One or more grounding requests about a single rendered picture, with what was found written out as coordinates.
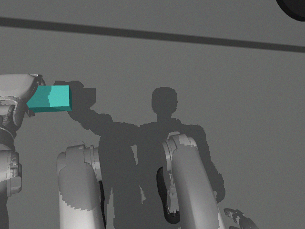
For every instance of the carton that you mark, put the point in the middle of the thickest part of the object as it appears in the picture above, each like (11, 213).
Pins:
(52, 98)

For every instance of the left robot arm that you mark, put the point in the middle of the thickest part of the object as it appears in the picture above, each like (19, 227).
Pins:
(12, 112)

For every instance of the left robot hand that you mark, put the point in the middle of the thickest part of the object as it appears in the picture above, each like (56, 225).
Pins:
(21, 86)

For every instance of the right robot hand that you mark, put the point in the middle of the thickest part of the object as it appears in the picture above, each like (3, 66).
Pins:
(240, 219)

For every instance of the right robot foot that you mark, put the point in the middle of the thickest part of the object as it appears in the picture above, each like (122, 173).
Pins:
(172, 218)

